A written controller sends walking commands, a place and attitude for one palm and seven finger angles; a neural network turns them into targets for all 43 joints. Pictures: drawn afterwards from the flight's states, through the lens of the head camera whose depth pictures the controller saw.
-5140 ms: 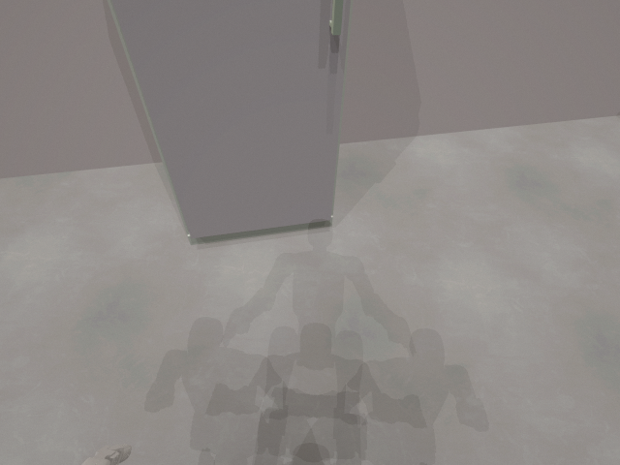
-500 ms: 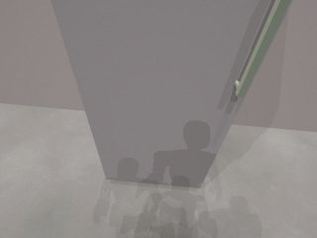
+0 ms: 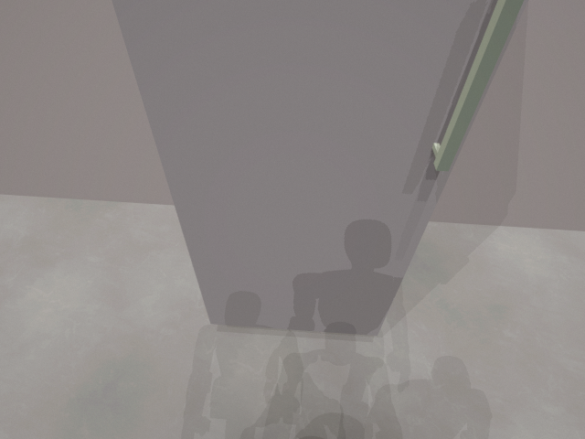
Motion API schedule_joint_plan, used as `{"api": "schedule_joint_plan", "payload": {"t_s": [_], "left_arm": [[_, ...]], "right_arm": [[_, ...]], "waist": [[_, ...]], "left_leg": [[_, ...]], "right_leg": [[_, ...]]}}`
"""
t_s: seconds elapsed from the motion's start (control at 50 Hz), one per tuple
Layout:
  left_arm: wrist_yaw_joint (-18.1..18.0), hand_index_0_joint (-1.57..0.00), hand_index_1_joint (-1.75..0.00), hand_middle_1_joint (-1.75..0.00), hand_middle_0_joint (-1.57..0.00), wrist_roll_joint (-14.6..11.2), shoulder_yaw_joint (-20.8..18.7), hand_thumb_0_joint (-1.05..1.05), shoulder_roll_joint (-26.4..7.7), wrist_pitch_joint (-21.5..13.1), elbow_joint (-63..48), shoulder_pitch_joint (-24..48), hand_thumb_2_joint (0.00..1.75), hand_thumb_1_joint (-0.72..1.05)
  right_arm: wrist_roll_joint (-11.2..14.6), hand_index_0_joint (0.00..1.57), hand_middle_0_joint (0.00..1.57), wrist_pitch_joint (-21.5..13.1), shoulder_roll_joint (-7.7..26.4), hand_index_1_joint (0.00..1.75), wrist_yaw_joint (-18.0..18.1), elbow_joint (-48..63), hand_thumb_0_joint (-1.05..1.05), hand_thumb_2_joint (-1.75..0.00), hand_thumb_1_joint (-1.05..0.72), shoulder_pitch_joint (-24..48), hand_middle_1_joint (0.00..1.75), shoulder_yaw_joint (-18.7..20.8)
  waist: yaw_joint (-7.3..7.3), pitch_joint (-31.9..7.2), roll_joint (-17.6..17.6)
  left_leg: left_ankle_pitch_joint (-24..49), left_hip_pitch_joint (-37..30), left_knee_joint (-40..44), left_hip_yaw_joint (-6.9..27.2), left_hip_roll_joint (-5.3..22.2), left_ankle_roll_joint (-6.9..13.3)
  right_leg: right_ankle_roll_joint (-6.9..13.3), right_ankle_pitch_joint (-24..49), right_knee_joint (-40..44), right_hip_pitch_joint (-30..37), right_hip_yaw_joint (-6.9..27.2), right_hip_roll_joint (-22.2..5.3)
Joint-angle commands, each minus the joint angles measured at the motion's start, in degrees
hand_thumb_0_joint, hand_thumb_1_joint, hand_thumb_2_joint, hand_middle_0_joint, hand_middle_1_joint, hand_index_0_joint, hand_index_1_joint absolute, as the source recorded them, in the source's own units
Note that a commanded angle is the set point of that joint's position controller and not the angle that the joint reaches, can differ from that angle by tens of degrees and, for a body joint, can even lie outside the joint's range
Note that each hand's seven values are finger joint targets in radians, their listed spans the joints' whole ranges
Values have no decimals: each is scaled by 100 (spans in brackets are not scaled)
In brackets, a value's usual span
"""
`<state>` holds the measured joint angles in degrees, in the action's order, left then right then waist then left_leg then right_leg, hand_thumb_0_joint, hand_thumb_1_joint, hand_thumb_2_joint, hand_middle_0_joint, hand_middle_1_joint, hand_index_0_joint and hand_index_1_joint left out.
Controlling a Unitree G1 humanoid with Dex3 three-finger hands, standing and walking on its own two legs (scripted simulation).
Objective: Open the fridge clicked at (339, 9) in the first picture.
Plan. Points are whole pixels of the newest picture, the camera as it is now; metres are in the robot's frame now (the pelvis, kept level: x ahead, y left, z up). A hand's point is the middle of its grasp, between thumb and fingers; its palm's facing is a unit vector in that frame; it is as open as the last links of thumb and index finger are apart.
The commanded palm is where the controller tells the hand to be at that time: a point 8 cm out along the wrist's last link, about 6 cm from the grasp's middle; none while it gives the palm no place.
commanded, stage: come to a stop and stand still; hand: right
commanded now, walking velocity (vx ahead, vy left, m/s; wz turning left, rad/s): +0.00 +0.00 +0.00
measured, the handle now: (473, 72) +0.57 -0.22 +0.26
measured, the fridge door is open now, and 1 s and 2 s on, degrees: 0 0 0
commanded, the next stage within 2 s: look again from close up in 1.36 s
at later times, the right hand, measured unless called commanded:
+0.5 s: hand out of the picture +0.04 -0.18 -0.17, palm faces +0.01 +0.98 -0.20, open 7.4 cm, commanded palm none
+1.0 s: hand out of the picture +0.13 -0.20 -0.16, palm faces +0.00 +0.97 -0.26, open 7.4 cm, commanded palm none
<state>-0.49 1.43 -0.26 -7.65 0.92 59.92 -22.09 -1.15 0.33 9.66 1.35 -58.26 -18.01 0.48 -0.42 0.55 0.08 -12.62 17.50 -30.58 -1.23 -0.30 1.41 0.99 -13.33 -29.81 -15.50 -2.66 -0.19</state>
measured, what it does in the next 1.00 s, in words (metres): shifts its weight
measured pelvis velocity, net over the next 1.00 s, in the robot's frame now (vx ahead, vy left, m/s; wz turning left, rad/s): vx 0.09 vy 0.00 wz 0.00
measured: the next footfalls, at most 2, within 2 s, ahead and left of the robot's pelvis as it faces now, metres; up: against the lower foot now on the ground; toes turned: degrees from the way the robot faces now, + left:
none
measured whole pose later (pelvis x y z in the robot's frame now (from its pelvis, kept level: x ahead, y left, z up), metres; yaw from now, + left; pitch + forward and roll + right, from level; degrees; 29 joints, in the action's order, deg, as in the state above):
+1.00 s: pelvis +0.09 +0.00 +0.01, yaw +0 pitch +0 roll -1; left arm -1.4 0.9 0.5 -11.2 -1.4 63.6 -11.7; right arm -0.8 -1.5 11.9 1.7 -62.3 -10.9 -0.1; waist -0.1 1.8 -0.4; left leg -16.9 9.5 -26.6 -1.1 -0.3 1.3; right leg 0.3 -16.9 -23.8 -6.7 -2.3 0.2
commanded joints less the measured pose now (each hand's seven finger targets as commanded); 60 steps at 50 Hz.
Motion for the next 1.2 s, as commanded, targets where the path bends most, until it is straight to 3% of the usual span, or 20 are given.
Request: {"api": "schedule_joint_plan", "payload": {"t_s": [0.0,0.04,0.12,0.16,0.22,0.32,0.48,0.66,0.86,1.18], "left_arm": [[-60,-20,-30,-30,-20,1,-104,0,-555,-147,-248,-89,90,90],[-62,-20,-30,-30,-20,-8,-90,0,-510,-154,-188,-170,90,90],[-60,-20,-30,-30,-20,-2,-86,0,-547,-155,-121,-174,90,90],[-71,-20,-30,-30,-20,-4,-77,0,-557,-184,-95,-119,90,90],[-76,-20,-30,-30,-20,-11,-76,0,-598,-207,-97,-11,90,90],[-85,-20,-30,-30,-20,-26,-64,0,-638,-251,-57,41,90,90],[-126,-20,-30,-30,-20,-66,-44,0,-768,-366,56,241,90,90],[-150,-20,-30,-30,-20,-65,-35,0,-856,-347,165,451,90,90],[-157,-20,-30,-30,-20,-58,-45,0,-1005,-338,199,679,90,90],[-167,-20,-30,-30,-20,-60,-27,0,-1062,-286,265,827,90,90]], "right_arm": [[17,20,20,-117,590,30,14,160,0,-90,-90,-213,30,117],[17,20,20,-144,606,30,21,121,0,-90,-90,-195,30,103],[13,20,20,-136,616,30,20,63,0,-90,-90,-131,30,110],[11,20,20,-144,566,30,26,10,0,-90,-90,-176,30,102],[9,20,20,-152,568,30,16,-66,0,-90,-90,-240,30,92],[20,20,20,-193,589,30,15,-120,0,-90,-90,-223,30,79],[39,20,20,-252,658,30,36,-201,0,-90,-90,-82,30,61],[33,20,20,-232,786,30,56,-224,0,-90,-90,208,30,72],[36,20,20,-250,957,30,69,-181,0,-90,-90,395,30,102],[49,20,20,-253,1054,30,73,-219,0,-90,-90,408,30,107]], "waist": [[3,430,180],[-55,318,225],[-77,501,217],[-51,512,6],[7,604,3],[10,446,79],[73,19,-114],[59,83,-19],[63,-177,42],[70,-155,59]], "left_leg": [[-1881,231,1160,975,591,197],[-1753,330,1215,969,607,203],[-2054,551,1283,974,601,189],[-1714,438,1166,897,547,174],[-1592,281,1120,857,528,157],[-1139,61,1100,834,582,162],[516,-558,716,569,588,123],[1095,-709,637,516,622,111],[1890,-968,592,492,694,119],[2290,-1137,769,512,771,143]], "right_leg": [[139,-1279,778,-474,538,-338],[122,-1009,708,-187,474,-345],[106,-1196,726,-263,510,-341],[125,-1146,878,-273,590,-413],[133,-1271,1000,-450,655,-442],[127,-800,967,-259,607,-447],[139,597,924,208,585,-595],[116,1206,882,470,527,-615],[81,1845,802,832,474,-628],[9,1667,855,964,418,-628]]}}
